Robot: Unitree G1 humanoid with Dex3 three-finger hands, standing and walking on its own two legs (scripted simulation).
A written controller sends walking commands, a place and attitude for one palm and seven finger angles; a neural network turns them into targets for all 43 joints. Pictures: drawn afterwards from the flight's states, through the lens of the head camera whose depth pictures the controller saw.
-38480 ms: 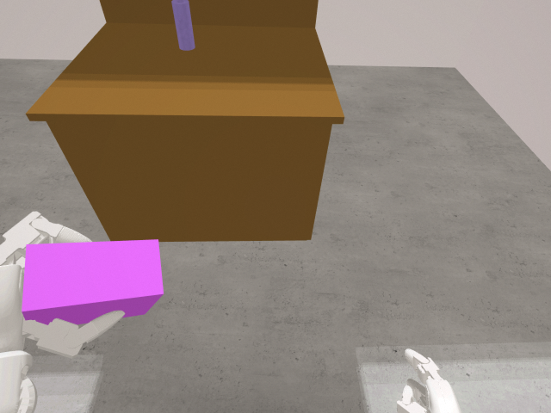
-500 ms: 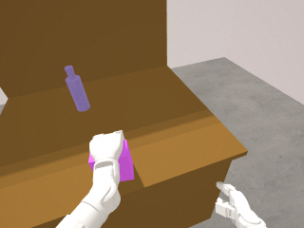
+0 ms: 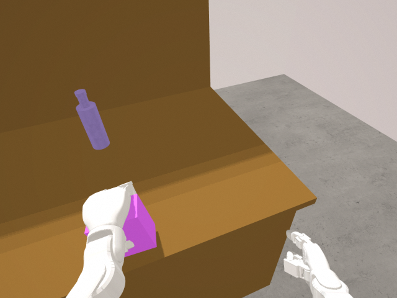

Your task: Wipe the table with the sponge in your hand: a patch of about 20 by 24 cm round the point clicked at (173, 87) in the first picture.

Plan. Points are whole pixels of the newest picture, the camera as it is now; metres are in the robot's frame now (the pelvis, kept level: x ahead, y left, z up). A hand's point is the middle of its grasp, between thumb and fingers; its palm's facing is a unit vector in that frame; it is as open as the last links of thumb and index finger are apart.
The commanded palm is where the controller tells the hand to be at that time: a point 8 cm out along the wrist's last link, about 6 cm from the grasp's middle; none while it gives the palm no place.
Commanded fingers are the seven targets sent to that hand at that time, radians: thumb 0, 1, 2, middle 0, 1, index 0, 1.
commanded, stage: slide back across to the middle lane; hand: left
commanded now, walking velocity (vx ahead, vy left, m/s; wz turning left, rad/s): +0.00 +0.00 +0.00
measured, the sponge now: (127, 232) +0.25 +0.21 +0.00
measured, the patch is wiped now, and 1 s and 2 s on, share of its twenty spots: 0.95 0.95 0.95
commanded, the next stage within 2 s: wipe forward along the middle lane in 0.04 s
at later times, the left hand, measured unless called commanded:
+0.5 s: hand (105, 215) +0.26 +0.25 +0.04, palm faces +0.00 -0.10 -1.00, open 10.2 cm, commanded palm +0.24 +0.25 +0.08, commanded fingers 0.00 0.10 1.30 -1.20 -1.60 -1.20 -1.60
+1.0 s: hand (106, 198) +0.31 +0.27 +0.04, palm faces -0.04 -0.04 -1.00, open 10.2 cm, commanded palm +0.29 +0.27 +0.07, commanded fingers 0.00 0.10 1.30 -1.20 -1.60 -1.20 -1.60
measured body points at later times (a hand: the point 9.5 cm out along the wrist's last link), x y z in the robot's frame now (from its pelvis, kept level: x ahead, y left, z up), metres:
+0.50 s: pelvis -0.01 +0.01 +0.00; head -0.04 -0.03 +0.45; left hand +0.26 +0.25 +0.10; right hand +0.23 -0.19 -0.08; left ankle +0.02 +0.13 -0.74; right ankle +0.00 -0.08 -0.74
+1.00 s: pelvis -0.02 +0.00 -0.01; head -0.03 -0.03 +0.44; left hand +0.31 +0.27 +0.10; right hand +0.18 -0.23 -0.12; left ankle +0.02 +0.13 -0.74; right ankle +0.00 -0.08 -0.74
